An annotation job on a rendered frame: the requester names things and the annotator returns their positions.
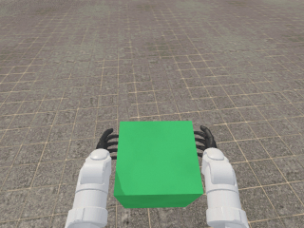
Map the robot left forearm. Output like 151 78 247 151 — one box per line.
65 148 112 228

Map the robot right hand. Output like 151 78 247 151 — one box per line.
194 125 218 158

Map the robot right forearm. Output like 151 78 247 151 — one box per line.
201 147 250 228

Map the carton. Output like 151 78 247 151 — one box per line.
113 121 204 209

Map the robot left hand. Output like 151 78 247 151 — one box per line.
96 128 119 160

